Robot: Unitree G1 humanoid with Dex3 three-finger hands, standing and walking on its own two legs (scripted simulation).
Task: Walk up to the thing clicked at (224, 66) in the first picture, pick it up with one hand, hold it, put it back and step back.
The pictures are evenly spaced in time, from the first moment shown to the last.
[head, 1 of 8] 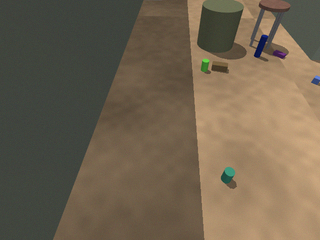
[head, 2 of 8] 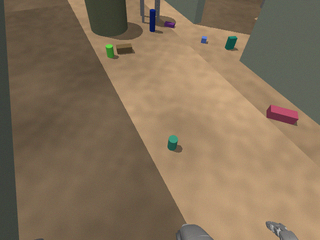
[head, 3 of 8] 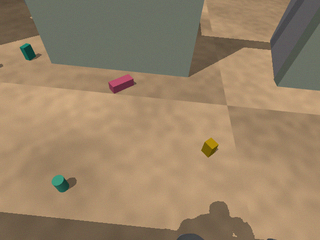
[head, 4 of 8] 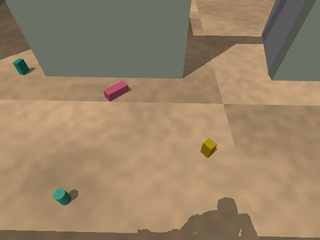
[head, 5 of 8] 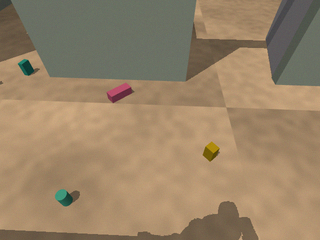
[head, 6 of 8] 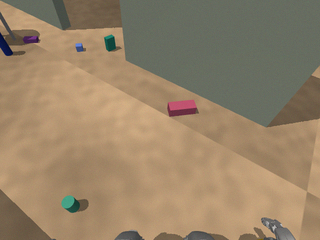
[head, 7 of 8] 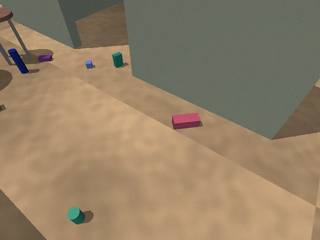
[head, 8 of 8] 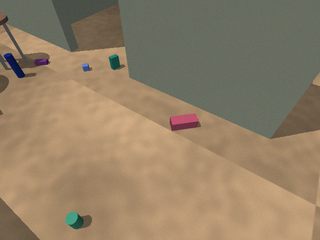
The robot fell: no
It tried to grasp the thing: no
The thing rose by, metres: 0.00
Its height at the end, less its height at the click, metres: +0.00
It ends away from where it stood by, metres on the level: 0.00
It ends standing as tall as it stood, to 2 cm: yes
